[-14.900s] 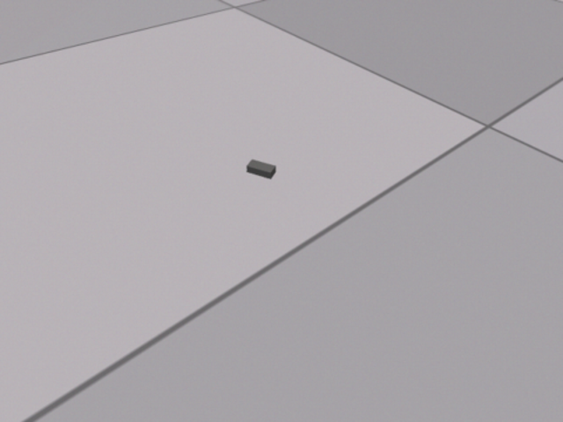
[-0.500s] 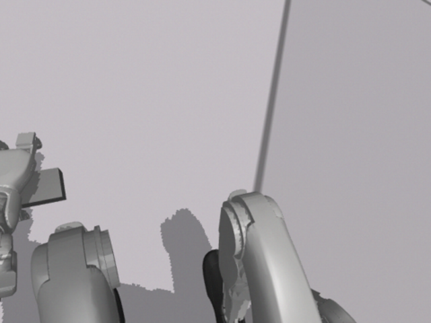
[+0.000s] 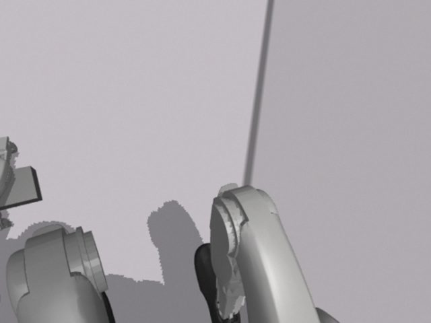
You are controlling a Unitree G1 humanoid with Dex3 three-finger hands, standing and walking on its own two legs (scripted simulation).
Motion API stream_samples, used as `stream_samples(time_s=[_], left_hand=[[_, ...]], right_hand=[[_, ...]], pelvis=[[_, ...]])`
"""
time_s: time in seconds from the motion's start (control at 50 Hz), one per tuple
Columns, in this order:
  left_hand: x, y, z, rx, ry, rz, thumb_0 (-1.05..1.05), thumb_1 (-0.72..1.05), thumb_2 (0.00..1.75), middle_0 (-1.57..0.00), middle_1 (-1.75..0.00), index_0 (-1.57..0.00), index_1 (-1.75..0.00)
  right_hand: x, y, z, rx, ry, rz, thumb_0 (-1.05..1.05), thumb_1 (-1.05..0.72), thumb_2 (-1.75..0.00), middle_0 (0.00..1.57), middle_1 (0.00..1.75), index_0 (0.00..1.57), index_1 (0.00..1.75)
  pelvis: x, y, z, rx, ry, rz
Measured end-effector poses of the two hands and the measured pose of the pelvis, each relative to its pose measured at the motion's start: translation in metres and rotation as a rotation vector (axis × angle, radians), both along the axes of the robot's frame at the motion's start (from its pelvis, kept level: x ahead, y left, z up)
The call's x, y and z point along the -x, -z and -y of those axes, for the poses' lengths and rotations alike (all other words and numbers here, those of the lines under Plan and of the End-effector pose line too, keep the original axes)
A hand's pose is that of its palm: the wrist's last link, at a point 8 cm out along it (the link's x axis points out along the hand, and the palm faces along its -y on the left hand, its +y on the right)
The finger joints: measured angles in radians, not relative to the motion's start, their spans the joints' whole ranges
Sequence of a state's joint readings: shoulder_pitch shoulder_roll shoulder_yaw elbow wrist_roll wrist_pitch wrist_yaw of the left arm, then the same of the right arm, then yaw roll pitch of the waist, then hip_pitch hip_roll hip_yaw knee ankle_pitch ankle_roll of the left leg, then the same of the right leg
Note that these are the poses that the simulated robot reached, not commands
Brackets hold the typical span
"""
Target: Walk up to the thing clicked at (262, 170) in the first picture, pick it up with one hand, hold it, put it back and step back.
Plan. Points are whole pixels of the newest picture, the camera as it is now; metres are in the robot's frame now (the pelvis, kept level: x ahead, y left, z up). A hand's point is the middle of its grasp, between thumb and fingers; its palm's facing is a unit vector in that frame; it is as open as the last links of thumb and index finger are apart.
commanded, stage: rest palm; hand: left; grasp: from above
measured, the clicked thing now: out of the picture +0.39 +0.31 -0.27
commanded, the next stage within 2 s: close in 0.92 s
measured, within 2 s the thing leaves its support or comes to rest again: neither
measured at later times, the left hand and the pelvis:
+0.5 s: hand out of the picture +0.37 +0.30 -0.25, palm faces -0.48 -0.15 -0.86, open 14.2 cm; pelvis +0.00 +0.00 +0.00, yaw -1 degrees
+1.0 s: hand out of the picture +0.38 +0.30 -0.25, palm faces -0.48 -0.15 -0.87, open 13.9 cm; pelvis -0.01 +0.00 +0.00, yaw -1 degrees
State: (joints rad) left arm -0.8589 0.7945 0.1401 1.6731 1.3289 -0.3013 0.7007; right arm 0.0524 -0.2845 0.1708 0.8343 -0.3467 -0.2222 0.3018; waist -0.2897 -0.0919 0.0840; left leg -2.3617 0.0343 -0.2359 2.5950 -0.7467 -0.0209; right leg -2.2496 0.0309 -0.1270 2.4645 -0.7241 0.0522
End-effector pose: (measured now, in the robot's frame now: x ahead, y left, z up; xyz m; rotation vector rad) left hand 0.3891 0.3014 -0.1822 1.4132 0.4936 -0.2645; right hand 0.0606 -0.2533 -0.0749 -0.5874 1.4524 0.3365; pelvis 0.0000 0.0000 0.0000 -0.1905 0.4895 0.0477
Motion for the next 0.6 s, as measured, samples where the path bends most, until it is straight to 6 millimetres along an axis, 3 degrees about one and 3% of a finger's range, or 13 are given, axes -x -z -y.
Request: stream_samples(time_s=[0.22, 0.36, 0.6], left_hand=[[0.0, 0.0, -0.002, -0.034, -0.044, 0.023, 0.0, -0.52, 1.01, -0.09, -0.97, -0.08, -0.98], [0.005, 0.009, -0.009, -0.022, -0.07, -0.035, 0.0, -0.51, 1.0, -0.08, -0.99, -0.08, -0.99], [0.007, 0.009, 0.004, -0.019, 0.029, 0.022, 0.0, -0.51, 1.0, -0.08, -0.99, -0.08, -1.0]], right_hand=[[-0.025, -0.011, 0.008, 0.01, -0.061, 0.087, 0.0, -0.9, -0.89, 0.2, 0.3, 0.2, 0.3], [-0.017, -0.014, 0.007, 0.01, -0.054, 0.06, 0.0, -0.9, -0.9, 0.19, 0.3, 0.19, 0.3], [-0.005, -0.01, -0.004, -0.029, -0.063, 0.006, 0.0, -0.9, -0.9, 0.2, 0.3, 0.2, 0.3]], pelvis=[[0.003, 0.001, -0.002, 0.01, 0.002, 0.012], [0.004, -0.001, -0.002, 0.014, -0.001, 0.017], [0.004, -0.002, -0.002, 0.023, 0.009, 0.023]])
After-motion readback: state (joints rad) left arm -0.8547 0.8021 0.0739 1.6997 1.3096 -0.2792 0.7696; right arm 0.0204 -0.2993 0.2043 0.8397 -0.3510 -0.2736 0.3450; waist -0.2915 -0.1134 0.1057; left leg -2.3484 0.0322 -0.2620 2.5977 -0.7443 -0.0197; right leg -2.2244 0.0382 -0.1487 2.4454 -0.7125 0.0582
